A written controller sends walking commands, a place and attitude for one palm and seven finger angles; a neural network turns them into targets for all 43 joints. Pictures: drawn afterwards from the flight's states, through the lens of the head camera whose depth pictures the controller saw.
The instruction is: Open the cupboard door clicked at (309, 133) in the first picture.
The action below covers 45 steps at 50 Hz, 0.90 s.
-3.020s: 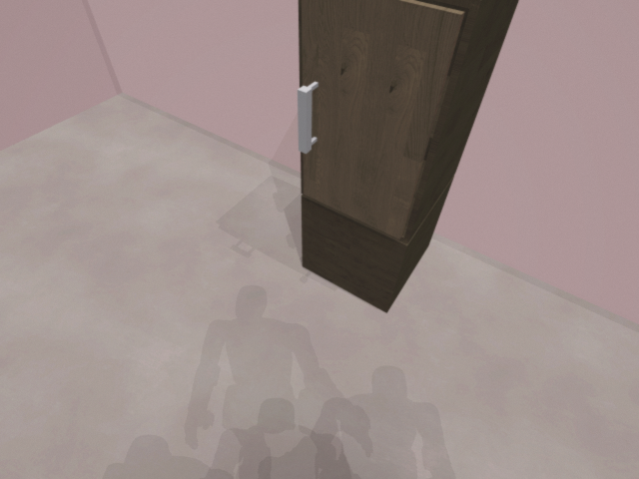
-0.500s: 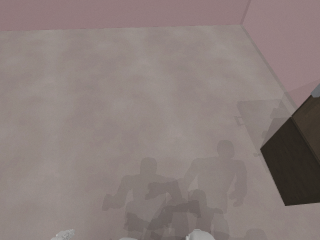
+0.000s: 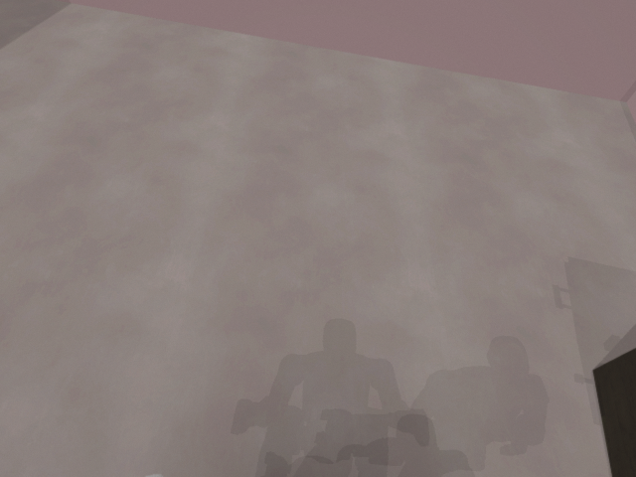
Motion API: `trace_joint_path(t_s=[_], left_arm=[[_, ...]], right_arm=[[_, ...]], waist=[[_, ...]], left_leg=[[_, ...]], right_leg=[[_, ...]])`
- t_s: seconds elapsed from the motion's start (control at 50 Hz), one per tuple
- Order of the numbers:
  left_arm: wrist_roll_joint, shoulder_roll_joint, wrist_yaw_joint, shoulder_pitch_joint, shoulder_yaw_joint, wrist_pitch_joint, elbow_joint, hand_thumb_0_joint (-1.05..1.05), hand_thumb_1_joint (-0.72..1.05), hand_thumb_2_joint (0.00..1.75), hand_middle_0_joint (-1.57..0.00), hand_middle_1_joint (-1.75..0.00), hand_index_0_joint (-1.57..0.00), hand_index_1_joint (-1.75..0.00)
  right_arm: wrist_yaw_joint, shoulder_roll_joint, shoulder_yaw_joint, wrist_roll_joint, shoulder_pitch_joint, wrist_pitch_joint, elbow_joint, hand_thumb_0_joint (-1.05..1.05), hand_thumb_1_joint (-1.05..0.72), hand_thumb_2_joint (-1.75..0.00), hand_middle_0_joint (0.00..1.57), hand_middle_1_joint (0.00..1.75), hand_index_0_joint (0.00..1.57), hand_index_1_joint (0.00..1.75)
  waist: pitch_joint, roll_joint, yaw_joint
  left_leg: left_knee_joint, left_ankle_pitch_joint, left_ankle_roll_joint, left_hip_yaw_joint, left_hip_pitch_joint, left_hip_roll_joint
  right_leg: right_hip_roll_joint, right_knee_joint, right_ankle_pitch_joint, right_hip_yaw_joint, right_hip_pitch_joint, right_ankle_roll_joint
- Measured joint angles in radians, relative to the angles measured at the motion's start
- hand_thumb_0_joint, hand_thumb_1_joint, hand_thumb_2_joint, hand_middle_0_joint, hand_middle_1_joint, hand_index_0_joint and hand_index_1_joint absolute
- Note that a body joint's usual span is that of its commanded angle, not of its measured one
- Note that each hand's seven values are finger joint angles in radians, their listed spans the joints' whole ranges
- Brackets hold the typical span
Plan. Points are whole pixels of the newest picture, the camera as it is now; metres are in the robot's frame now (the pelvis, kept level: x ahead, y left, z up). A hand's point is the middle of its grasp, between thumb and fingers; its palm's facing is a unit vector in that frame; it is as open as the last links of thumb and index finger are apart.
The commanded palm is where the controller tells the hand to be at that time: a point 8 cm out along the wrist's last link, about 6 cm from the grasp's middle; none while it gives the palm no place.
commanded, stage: walk around to get in front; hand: left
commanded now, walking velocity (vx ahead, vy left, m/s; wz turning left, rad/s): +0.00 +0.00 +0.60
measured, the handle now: out of the picture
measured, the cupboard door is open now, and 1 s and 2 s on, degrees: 0 0 0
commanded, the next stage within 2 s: turn to face it in 1.80 s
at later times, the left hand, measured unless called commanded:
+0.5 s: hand out of the picture +0.00 +0.18 -0.13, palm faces +0.28 -0.91 -0.32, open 7.4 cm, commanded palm none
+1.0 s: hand out of the picture -0.12 +0.23 -0.16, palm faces +0.58 -0.78 -0.24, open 7.4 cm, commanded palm none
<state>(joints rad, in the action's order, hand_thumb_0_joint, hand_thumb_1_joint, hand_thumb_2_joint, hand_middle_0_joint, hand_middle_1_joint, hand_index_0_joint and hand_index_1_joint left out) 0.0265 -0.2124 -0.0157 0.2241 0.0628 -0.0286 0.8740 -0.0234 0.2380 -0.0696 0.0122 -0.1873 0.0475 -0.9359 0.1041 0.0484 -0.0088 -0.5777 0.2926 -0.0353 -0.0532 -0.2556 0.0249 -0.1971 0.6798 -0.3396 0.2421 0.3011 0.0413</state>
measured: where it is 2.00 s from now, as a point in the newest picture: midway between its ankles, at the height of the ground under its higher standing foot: (220, 415)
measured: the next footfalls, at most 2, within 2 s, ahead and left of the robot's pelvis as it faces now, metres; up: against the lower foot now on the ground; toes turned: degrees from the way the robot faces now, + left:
right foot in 0.38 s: +0.05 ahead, -0.13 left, +0.00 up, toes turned +9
left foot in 0.86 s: -0.05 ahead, +0.14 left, +0.00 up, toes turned +37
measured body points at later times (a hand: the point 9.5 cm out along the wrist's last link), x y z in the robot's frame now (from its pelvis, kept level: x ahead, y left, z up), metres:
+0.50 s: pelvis -0.03 -0.04 +0.01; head +0.02 -0.07 +0.46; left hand -0.01 +0.23 -0.10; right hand +0.11 -0.28 -0.15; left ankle -0.07 +0.10 -0.64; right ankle +0.01 -0.14 -0.72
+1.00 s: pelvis -0.01 +0.04 +0.01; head +0.00 +0.08 +0.46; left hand -0.15 +0.28 -0.14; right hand +0.20 -0.13 -0.11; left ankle -0.08 +0.12 -0.72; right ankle +0.07 -0.09 -0.65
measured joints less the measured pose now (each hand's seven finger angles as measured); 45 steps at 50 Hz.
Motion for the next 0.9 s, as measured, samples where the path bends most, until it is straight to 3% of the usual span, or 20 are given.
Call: trace_joint_path(t_s=[0.06, 0.16, 0.26, 0.34, 0.38, 0.44, 0.48, 0.54, 0.6, 0.7, 0.78, 0.84, 0.86, 0.9], left_arm=[[-0.001, -0.041, -0.006, -0.005, 0.017, -0.042, 0.028, 0.01, 0.90, 0.89, -0.20, -0.30, -0.20, -0.30], [-0.002, -0.064, 0.002, -0.026, 0.027, -0.052, 0.038, 0.01, 0.91, 0.89, -0.20, -0.30, -0.20, -0.30], [-0.008, -0.057, 0.003, -0.048, 0.021, -0.037, 0.016, 0.01, 0.91, 0.89, -0.19, -0.30, -0.20, -0.30], [-0.013, -0.039, 0.002, -0.059, 0.011, -0.019, -0.003, 0.01, 0.91, 0.89, -0.19, -0.30, -0.20, -0.30], [-0.008, -0.031, 0.000, -0.051, 0.006, 0.001, -0.014, 0.01, 0.91, 0.89, -0.20, -0.30, -0.20, -0.30], [0.001, 0.005, -0.004, -0.042, -0.011, 0.008, -0.012, 0.01, 0.91, 0.89, -0.20, -0.30, -0.20, -0.30], [0.001, 0.022, -0.006, -0.024, -0.016, 0.008, -0.010, 0.01, 0.91, 0.89, -0.20, -0.30, -0.20, -0.30], [0.002, 0.037, -0.005, -0.005, -0.022, 0.006, 0.000, 0.01, 0.90, 0.89, -0.20, -0.30, -0.20, -0.30], [0.001, 0.046, -0.001, 0.008, -0.025, 0.016, 0.009, 0.01, 0.90, 0.89, -0.20, -0.30, -0.20, -0.30], [0.008, 0.044, 0.007, 0.035, -0.015, 0.044, 0.029, 0.01, 0.91, 0.89, -0.20, -0.30, -0.21, -0.30], [0.015, 0.011, 0.015, 0.070, 0.005, 0.050, 0.056, 0.01, 0.91, 0.89, -0.20, -0.30, -0.21, -0.30], [0.012, -0.022, 0.023, 0.110, 0.020, 0.042, 0.085, 0.01, 0.90, 0.89, -0.20, -0.30, -0.21, -0.30], [0.008, -0.030, 0.027, 0.125, 0.024, 0.033, 0.093, 0.01, 0.90, 0.89, -0.20, -0.30, -0.21, -0.30], [0.008, -0.056, 0.030, 0.124, 0.031, 0.000, 0.117, 0.01, 0.91, 0.89, -0.20, -0.30, -0.20, -0.30]], right_arm=[[0.012, -0.028, 0.012, 0.010, 0.013, -0.016, 0.008, 0.01, -0.91, -0.90, 0.20, 0.30, 0.20, 0.30], [0.034, -0.039, 0.031, 0.015, 0.006, -0.019, 0.019, 0.01, -0.91, -0.90, 0.20, 0.30, 0.20, 0.30], [0.033, -0.029, 0.031, 0.015, 0.006, -0.012, 0.019, 0.01, -0.90, -0.90, 0.21, 0.30, 0.20, 0.30], [0.029, -0.014, 0.019, 0.014, 0.004, 0.002, 0.020, 0.01, -0.90, -0.90, 0.21, 0.30, 0.20, 0.30], [0.026, -0.006, 0.008, 0.005, -0.002, 0.008, 0.020, 0.01, -0.90, -0.90, 0.21, 0.30, 0.20, 0.30], [0.019, 0.019, -0.014, 0.006, 0.003, 0.024, 0.008, 0.01, -0.90, -0.90, 0.20, 0.30, 0.20, 0.30], [0.010, 0.028, -0.022, 0.010, 0.007, 0.030, 0.000, 0.01, -0.91, -0.90, 0.20, 0.30, 0.20, 0.30], [-0.002, 0.030, -0.025, 0.011, 0.003, 0.030, -0.003, 0.01, -0.91, -0.90, 0.20, 0.30, 0.20, 0.30], [-0.011, 0.027, -0.024, 0.013, -0.012, 0.034, -0.013, 0.01, -0.91, -0.90, 0.20, 0.30, 0.20, 0.30], [-0.022, 0.016, -0.019, 0.016, -0.017, 0.032, -0.039, 0.01, -0.91, -0.90, 0.20, 0.30, 0.20, 0.30], [-0.027, 0.001, -0.010, 0.012, 0.008, 0.012, -0.030, 0.01, -0.91, -0.90, 0.20, 0.30, 0.20, 0.30], [-0.027, -0.003, -0.001, 0.011, 0.024, -0.018, 0.000, 0.01, -0.91, -0.90, 0.20, 0.30, 0.20, 0.30], [-0.025, 0.002, 0.000, 0.013, 0.026, -0.033, 0.014, 0.01, -0.91, -0.90, 0.20, 0.30, 0.20, 0.30], [-0.010, -0.011, 0.005, 0.014, 0.036, -0.061, 0.024, 0.01, -0.91, -0.90, 0.20, 0.30, 0.20, 0.30]], waist=[[0.001, 0.035, 0.010], [-0.007, 0.006, 0.011], [-0.004, -0.039, 0.007], [-0.006, -0.077, -0.003], [-0.016, -0.088, -0.002], [-0.007, -0.118, -0.009], [-0.007, -0.113, -0.010], [-0.009, -0.096, -0.022], [-0.018, -0.079, -0.024], [-0.028, -0.049, 0.003], [-0.028, -0.009, 0.035], [-0.037, 0.014, 0.047], [-0.045, 0.010, 0.043], [-0.038, 0.027, 0.038]], left_leg=[[-0.037, 0.021, 0.038, 0.013, -0.021, -0.021], [0.048, -0.033, 0.040, 0.070, -0.009, -0.027], [0.092, -0.079, 0.031, 0.123, -0.015, -0.039], [0.062, -0.082, 0.009, 0.171, -0.049, -0.051], [-0.010, -0.032, 0.003, 0.188, -0.092, -0.065], [-0.332, 0.158, 0.003, 0.169, -0.195, -0.083], [-0.517, 0.142, -0.005, 0.129, -0.245, -0.077], [-0.611, 0.086, -0.023, 0.090, -0.262, -0.043], [-0.567, 0.064, -0.033, 0.066, -0.234, -0.006], [-0.395, 0.106, -0.028, 0.022, -0.168, 0.035], [-0.203, 0.159, -0.006, -0.024, -0.107, 0.042], [-0.010, 0.114, 0.011, -0.057, -0.024, 0.030], [0.033, 0.059, 0.026, -0.045, -0.013, 0.024], [-0.014, 0.006, 0.046, -0.042, -0.026, 0.005]], right_leg=[[0.038, 0.229, -0.157, -0.121, 0.094, 0.009], [0.101, 0.383, -0.085, -0.192, 0.170, 0.023], [0.132, 0.262, -0.076, -0.222, 0.140, 0.031], [0.162, 0.034, -0.038, -0.220, 0.044, 0.022], [0.164, -0.104, 0.032, -0.210, -0.017, -0.002], [0.149, -0.087, 0.036, -0.164, -0.026, -0.052], [0.131, -0.117, 0.051, -0.148, -0.046, -0.059], [0.107, -0.168, 0.076, -0.114, -0.074, -0.057], [0.089, -0.210, 0.090, -0.067, -0.099, -0.054], [0.059, -0.252, 0.096, 0.014, -0.136, -0.039], [0.019, -0.230, 0.072, 0.060, -0.147, -0.013], [-0.021, -0.146, 0.018, 0.077, -0.134, 0.017], [-0.029, -0.076, -0.039, 0.069, -0.108, 0.017], [-0.014, 0.144, -0.142, -0.043, -0.014, 0.013]])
